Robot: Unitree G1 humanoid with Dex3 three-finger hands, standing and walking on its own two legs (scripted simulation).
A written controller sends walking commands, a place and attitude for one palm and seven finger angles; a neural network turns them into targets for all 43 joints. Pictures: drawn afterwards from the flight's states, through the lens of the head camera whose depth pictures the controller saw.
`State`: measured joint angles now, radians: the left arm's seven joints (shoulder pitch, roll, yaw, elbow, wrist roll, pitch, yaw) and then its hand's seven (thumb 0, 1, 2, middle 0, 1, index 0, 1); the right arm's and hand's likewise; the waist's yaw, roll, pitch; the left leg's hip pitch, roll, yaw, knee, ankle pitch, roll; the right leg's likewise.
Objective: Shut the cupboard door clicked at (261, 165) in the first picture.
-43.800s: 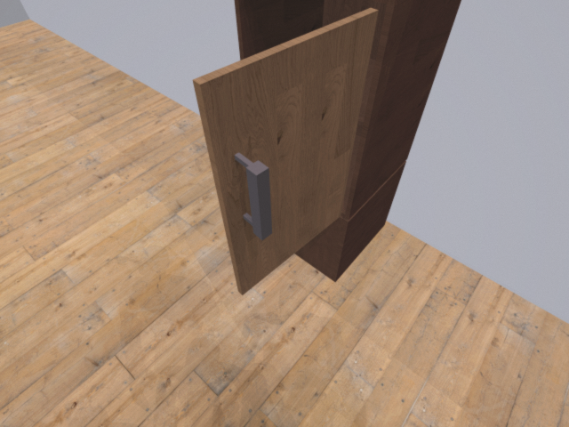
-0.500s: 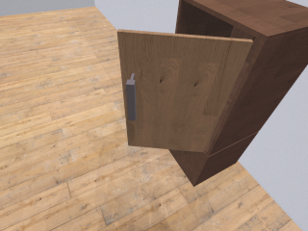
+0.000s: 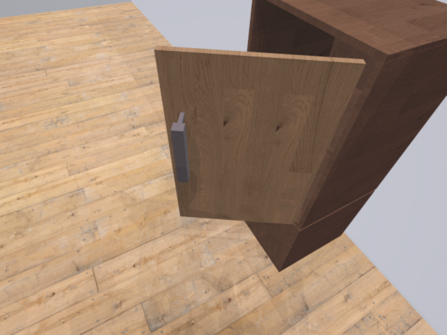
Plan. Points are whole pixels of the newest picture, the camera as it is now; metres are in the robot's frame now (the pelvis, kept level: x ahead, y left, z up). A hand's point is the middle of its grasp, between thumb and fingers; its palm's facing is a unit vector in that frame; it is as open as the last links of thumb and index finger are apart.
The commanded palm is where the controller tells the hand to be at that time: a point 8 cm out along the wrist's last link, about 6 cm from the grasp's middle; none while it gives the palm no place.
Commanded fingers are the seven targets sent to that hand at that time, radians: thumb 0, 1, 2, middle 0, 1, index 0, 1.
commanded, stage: come to a stop and stand still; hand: left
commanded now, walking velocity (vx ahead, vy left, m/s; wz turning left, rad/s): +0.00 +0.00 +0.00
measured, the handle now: (182, 148) +0.52 +0.13 +0.01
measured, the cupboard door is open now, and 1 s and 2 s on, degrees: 58 58 58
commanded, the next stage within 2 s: look again from close up in 0.12 s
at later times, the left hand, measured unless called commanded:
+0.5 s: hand out of the picture +0.03 +0.17 -0.17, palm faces +0.01 -0.98 -0.20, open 7.4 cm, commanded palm none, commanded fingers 0.00 0.90 0.90 -0.20 -0.30 -0.20 -0.30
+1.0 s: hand (127, 290) +0.20 +0.19 -0.04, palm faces +0.24 -0.96 -0.14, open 7.2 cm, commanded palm +0.13 +0.23 -0.07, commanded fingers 0.00 0.90 0.90 -0.35 -0.46 -0.35 -0.46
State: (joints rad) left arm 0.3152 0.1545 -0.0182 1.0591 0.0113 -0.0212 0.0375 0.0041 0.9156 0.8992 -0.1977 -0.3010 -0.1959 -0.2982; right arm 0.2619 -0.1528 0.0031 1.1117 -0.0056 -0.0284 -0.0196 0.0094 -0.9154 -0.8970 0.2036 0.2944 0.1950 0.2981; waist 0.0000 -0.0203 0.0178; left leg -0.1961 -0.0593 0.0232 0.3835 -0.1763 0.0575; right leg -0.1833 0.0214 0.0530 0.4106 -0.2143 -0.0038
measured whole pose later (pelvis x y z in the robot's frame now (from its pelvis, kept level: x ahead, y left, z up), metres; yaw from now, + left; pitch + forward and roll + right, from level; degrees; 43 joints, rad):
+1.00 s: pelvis +0.02 -0.02 -0.02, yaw +2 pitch +2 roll +2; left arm 0.42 0.21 0.10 0.23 -0.16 -0.19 0.03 0.01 0.91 0.90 -0.22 -0.33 -0.22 -0.32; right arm 0.31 -0.23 -0.02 0.82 0.01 -0.28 -0.04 0.01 -0.91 -0.90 0.21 0.29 0.20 0.30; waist -0.03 -0.02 -0.05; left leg -0.34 -0.08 0.01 0.61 -0.31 0.04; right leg -0.34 -0.02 -0.04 0.68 -0.39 -0.03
